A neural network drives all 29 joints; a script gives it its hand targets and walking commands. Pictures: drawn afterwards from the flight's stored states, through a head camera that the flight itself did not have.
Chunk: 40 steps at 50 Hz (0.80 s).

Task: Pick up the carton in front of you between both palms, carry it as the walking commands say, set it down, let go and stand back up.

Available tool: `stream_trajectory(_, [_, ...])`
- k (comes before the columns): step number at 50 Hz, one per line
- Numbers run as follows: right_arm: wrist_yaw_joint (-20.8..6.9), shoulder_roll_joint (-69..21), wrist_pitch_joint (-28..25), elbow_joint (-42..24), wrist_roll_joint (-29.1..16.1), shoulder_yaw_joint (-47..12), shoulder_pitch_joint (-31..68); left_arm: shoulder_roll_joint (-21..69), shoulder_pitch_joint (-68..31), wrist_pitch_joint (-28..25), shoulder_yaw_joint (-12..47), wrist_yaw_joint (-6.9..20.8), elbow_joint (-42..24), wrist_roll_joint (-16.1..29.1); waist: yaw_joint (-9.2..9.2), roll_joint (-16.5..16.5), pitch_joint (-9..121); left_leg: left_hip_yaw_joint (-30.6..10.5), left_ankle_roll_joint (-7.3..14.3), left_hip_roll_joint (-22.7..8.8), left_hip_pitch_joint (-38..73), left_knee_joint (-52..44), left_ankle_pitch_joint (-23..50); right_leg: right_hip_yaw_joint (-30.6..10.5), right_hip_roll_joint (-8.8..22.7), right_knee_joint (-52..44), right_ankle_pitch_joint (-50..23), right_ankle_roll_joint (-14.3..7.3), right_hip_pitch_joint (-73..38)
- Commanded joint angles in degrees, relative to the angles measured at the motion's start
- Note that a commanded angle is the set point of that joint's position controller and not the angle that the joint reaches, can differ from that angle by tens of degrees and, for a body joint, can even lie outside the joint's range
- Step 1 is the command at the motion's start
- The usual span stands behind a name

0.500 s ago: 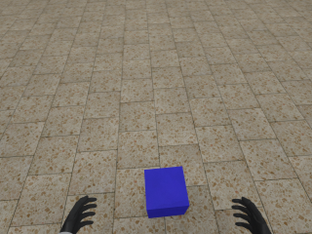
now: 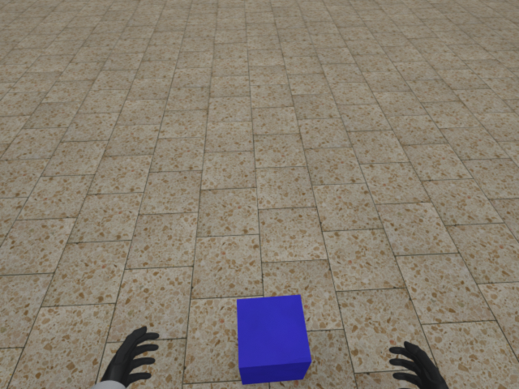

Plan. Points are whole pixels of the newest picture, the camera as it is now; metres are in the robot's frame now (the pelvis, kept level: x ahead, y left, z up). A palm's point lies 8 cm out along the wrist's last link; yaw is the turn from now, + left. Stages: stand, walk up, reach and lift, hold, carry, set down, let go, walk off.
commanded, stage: stand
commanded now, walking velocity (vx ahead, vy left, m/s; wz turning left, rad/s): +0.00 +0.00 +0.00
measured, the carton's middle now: (270, 340) +0.39 -0.01 -0.65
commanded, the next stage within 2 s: none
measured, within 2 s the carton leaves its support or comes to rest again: neither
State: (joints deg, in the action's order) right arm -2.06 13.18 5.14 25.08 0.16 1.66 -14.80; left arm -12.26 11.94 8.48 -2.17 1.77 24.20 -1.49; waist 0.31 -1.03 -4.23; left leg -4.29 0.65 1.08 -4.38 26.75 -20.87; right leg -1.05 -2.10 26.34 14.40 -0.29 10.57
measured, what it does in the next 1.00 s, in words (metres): stands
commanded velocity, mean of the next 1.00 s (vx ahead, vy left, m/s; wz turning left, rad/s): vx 0.00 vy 0.00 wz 0.00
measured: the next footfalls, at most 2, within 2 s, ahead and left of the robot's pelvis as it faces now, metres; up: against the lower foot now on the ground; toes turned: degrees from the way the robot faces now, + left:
none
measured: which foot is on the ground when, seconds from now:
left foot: down 0.00-1.00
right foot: down 0.00-1.00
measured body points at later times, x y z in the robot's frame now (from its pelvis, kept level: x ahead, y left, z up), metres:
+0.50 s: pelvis +0.01 +0.00 +0.00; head +0.01 +0.00 +0.45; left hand +0.15 +0.29 -0.10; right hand +0.14 -0.30 -0.09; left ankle -0.07 +0.11 -0.74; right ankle +0.00 -0.12 -0.74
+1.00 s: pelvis -0.01 +0.00 +0.00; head -0.01 +0.00 +0.45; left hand +0.11 +0.29 -0.11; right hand +0.10 -0.31 -0.10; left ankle -0.07 +0.11 -0.74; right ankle +0.00 -0.12 -0.74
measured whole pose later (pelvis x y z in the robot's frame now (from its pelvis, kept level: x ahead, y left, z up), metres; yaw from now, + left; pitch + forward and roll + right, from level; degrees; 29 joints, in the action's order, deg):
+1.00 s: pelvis -0.01 +0.00 +0.00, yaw +0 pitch -2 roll +0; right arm 1.5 21.0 -0.3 47.5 1.9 1.3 -11.4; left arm -19.9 7.9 -0.2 -1.9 -0.9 51.9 -1.6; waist 0.0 0.1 -0.9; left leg -3.8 0.6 1.6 -3.3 23.3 -18.3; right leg -1.5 -1.4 25.5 13.1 -0.5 10.7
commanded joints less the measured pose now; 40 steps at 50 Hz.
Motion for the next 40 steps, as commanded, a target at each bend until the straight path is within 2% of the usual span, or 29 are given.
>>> stream_trajectory(1, [3.4,11.6,-3.5,4.4,3.0,3.6,2.5,-11.1,-3.1,-5.8,-3.0,-3.2,6.5,-1.0,-0.19,1.2,7.6,-0.5,-2.1,-3.5,-6.8,-1.7,16.0,-2.2,4.6,0.6,-11.2,0.4,-4.0])
stream_trajectory(4, [3.5,11.7,-4.3,6.2,2.7,3.4,3.0,-10.9,-4.3,-7.3,-2.9,-2.9,8.8,-1.2,-0.35,0.6,7.4,-1.0,-1.4,-3.7,-7.4,-1.2,19.4,-3.0,4.9,1.1,-13.0,0.0,-3.4])
stream_trajectory(5, [3.4,11.6,-4.2,6.9,2.5,3.3,3.4,-11.5,-4.1,-7.5,-2.9,-3.0,10.0,-1.1,-0.11,1.9,7.1,-0.9,-1.5,-3.7,-6.7,-1.3,18.6,-2.8,5.0,0.9,-13.8,0.3,-2.8])
stream_trajectory(6, [3.4,11.9,-4.4,7.3,2.4,3.4,3.5,-11.5,-4.6,-7.7,-3.0,-2.9,10.5,-1.0,-0.43,1.0,8.0,-1.2,-1.2,-4.0,-7.2,-0.9,19.2,-3.1,5.2,1.6,-15.1,-0.2,-3.6])
stream_trajectory(10, [3.5,12.6,-4.4,8.8,2.1,3.3,3.4,-12.7,-5.0,-8.5,-2.9,-3.1,12.5,-0.8,-0.51,1.7,8.0,-1.5,-1.4,-4.2,-6.5,-1.5,20.6,-3.5,5.6,1.8,-16.3,-0.1,-3.8])
stream_trajectory(13, [3.6,13.8,-4.7,10.0,2.2,3.4,3.3,-13.6,-5.0,-8.6,-2.8,-3.2,14.1,-1.0,-0.61,0.8,7.9,-1.7,-1.4,-4.4,-6.2,-1.5,21.3,-3.6,5.7,1.5,-16.7,-0.5,-3.7])
stream_trajectory(14, [3.7,14.2,-4.7,10.3,2.2,3.2,3.5,-13.8,-4.7,-8.8,-2.8,-3.2,14.8,-1.0,-0.35,-0.7,7.1,-1.8,-1.2,-4.3,-6.4,-1.7,21.4,-4.1,5.8,1.3,-17.4,-0.6,-3.6])
stream_trajectory(15, [3.8,14.3,-4.7,10.5,2.3,3.2,4.0,-14.3,-5.0,-8.8,-2.9,-3.4,15.2,-1.1,-0.52,0.2,6.7,-1.8,-1.1,-4.5,-6.6,-1.9,21.8,-3.9,5.8,1.1,-17.6,-0.7,-3.7])
stream_trajectory(21, [3.9,15.4,-5.1,12.1,2.1,3.0,3.2,-14.6,-5.1,-9.0,-2.6,-3.3,17.3,-0.8,-0.58,-0.6,6.9,-2.3,-0.7,-4.9,-6.0,-2.4,23.5,-4.3,6.2,1.3,-19.8,-1.2,-4.8])
stream_trajectory(26, [4.0,15.6,-5.4,13.4,2.2,2.7,3.4,-14.8,-5.5,-9.1,-2.4,-3.3,18.9,-0.6,-0.45,0.9,7.0,-2.8,-0.4,-5.4,-5.1,-3.3,24.0,-4.3,6.2,1.0,-19.4,-1.3,-4.8])
stream_trajectory(31, [3.8,16.0,-5.6,15.0,1.8,2.4,3.5,-15.0,-5.6,-9.4,-2.0,-3.3,20.4,-0.4,-0.4,1.6,7.0,-2.8,-0.5,-5.6,-4.4,-4.0,23.5,-5.0,6.7,-0.2,-19.8,-1.4,-5.2])
stream_trajectory(34, [4.0,16.1,-5.7,16.0,1.8,2.3,3.9,-15.3,-5.5,-9.4,-1.9,-3.2,21.1,-0.3,-0.29,0.5,6.9,-2.5,-0.7,-5.4,-3.9,-4.3,23.5,-5.0,6.7,-0.1,-20.2,-1.5,-5.3])
stream_trajectory(35, [4.0,16.0,-5.8,16.0,1.9,2.1,4.1,-15.4,-6.0,-9.2,-1.8,-3.2,21.4,-0.4,-0.62,0.2,6.5,-2.7,-0.6,-5.3,-4.7,-4.5,22.4,-5.1,6.7,-0.3,-19.3,-1.4,-5.2])
stream_trajectory(36, [4.0,16.1,-5.7,16.4,1.8,2.2,3.9,-16.0,-5.6,-9.2,-1.9,-3.2,21.8,-0.2,-0.41,1.4,6.5,-2.9,-0.5,-5.7,-4.2,-5.0,22.0,-4.8,6.8,-0.6,-18.4,-1.5,-5.2])
stream_trajectory(40, [3.9,16.6,-5.8,17.7,1.7,2.1,4.8,-16.1,-6.4,-9.1,-1.7,-3.2,23.0,-0.3,-0.27,0.4,5.1,-3.3,-0.5,-5.7,-4.6,-6.4,17.7,-5.3,6.7,-2.2,-14.9,-1.2,-4.1])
